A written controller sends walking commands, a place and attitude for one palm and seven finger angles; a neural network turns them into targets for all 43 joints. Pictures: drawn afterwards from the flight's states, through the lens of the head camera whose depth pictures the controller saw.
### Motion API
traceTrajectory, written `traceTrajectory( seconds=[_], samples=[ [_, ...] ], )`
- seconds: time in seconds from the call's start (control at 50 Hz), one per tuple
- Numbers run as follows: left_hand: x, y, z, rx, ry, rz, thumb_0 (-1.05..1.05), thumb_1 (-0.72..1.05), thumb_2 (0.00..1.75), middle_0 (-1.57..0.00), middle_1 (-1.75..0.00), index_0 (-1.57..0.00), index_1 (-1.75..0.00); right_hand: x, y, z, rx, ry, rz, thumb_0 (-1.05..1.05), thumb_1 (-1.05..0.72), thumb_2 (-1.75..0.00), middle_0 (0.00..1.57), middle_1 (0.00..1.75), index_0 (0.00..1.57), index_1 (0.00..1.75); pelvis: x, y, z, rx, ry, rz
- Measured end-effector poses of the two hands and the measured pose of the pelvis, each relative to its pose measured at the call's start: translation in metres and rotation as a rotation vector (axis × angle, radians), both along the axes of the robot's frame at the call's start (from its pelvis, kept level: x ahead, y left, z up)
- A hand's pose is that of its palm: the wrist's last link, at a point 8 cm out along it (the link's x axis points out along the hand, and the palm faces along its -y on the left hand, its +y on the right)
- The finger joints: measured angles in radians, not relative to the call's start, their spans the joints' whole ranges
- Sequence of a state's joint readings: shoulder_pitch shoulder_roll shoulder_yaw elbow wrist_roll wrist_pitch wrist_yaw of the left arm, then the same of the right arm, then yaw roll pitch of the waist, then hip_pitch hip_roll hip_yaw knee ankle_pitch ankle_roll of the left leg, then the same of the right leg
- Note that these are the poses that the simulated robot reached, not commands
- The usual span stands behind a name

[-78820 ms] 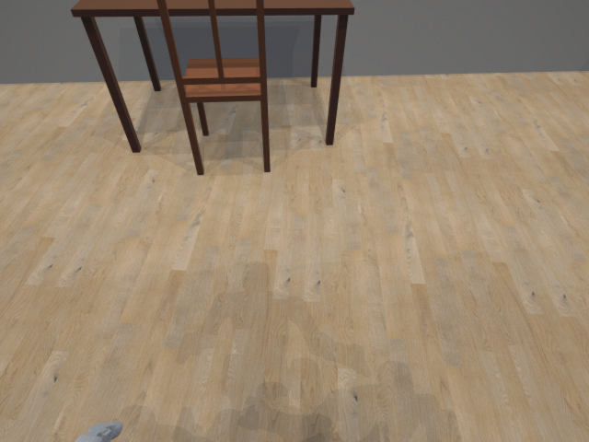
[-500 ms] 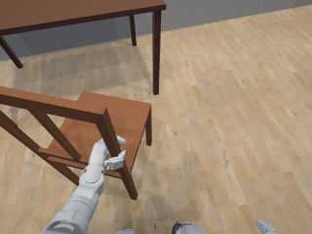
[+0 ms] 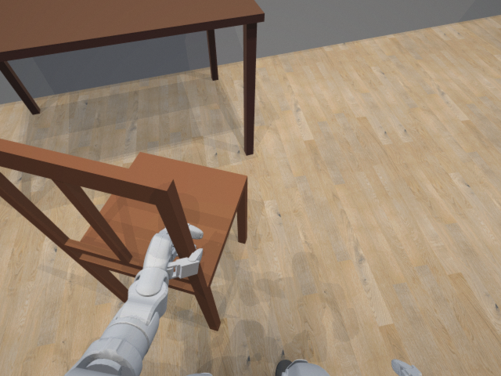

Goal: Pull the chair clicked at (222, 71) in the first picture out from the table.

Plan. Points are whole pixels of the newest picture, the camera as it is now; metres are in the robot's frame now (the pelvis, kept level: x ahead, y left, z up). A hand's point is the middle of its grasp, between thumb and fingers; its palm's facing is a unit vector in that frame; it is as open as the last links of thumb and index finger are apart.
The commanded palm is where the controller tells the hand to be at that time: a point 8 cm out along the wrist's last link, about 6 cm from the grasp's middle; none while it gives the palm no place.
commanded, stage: stop walking, hand still on the chair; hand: left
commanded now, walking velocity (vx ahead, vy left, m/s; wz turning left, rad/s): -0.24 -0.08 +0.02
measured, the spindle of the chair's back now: (100, 226) +0.39 +0.31 -0.07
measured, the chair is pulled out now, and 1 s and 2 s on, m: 0.50 0.51 0.51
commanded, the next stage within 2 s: open the thumb and straighten the fingers in 0.98 s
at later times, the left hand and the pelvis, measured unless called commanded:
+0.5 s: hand (193, 260) +0.32 +0.12 -0.06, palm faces +0.03 -0.99 -0.17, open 6.1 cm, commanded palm +0.30 +0.16 -0.05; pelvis +0.04 -0.02 +0.01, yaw +0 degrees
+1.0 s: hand (193, 260) +0.32 +0.12 -0.06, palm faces -0.01 -0.99 -0.16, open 6.0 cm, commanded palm +0.30 +0.17 -0.05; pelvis +0.07 -0.01 +0.01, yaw +0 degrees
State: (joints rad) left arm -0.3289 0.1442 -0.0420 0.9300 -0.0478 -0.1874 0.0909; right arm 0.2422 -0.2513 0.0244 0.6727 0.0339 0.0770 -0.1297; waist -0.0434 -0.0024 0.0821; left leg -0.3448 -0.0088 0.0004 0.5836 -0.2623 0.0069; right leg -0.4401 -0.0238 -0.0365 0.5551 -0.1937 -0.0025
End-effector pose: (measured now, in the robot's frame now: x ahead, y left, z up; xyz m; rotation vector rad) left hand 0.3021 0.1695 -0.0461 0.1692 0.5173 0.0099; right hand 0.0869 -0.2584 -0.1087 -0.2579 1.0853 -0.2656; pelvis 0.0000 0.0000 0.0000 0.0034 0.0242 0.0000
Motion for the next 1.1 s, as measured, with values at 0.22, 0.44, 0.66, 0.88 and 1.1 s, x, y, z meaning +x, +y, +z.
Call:
traceTrajectory(
  seconds=[0.22, 0.44, 0.66, 0.88, 1.1],
  samples=[
    [-0.005, -0.002, 0.001, 0.003, 0.006, 0.050, 0.09, 0.57, 0.77, -0.24, -1.11, -0.50, -1.45, 0.010, 0.011, -0.007, 0.081, -0.053, 0.008, 0.01, -0.91, -0.90, 0.21, 0.30, 0.20, 0.30, 0.002, -0.016, -0.002, 0.010, -0.021, -0.016],
    [-0.005, -0.004, 0.002, 0.001, 0.023, 0.077, 0.10, 0.55, 0.78, -0.25, -1.11, -0.50, -1.45, 0.043, -0.011, 0.004, 0.044, -0.066, 0.026, 0.01, -0.91, -0.90, 0.21, 0.30, 0.20, 0.30, 0.034, -0.022, 0.007, -0.002, -0.004, -0.004],
    [-0.003, -0.003, 0.002, 0.003, 0.040, 0.050, 0.11, 0.56, 0.78, -0.23, -1.14, -0.50, -1.45, 0.103, -0.005, 0.023, 0.031, -0.179, 0.058, 0.01, -0.91, -0.90, 0.21, 0.30, 0.20, 0.30, 0.060, -0.017, 0.011, -0.004, -0.018, -0.002],
    [-0.003, -0.003, 0.002, -0.005, 0.043, 0.040, 0.11, 0.57, 0.77, -0.21, -1.17, -0.50, -1.45, 0.118, 0.013, 0.027, 0.057, -0.191, 0.086, 0.01, -0.91, -0.90, 0.21, 0.30, 0.20, 0.30, 0.069, -0.013, 0.012, -0.008, -0.017, -0.001],
    [-0.002, -0.002, 0.003, -0.003, 0.047, 0.022, 0.10, 0.58, 0.75, -0.20, -1.18, -0.50, -1.45, 0.097, 0.013, 0.020, 0.053, -0.119, 0.055, 0.01, -0.91, -0.90, 0.21, 0.30, 0.20, 0.30, 0.070, -0.009, 0.013, -0.008, -0.013, -0.003]
  ],
)
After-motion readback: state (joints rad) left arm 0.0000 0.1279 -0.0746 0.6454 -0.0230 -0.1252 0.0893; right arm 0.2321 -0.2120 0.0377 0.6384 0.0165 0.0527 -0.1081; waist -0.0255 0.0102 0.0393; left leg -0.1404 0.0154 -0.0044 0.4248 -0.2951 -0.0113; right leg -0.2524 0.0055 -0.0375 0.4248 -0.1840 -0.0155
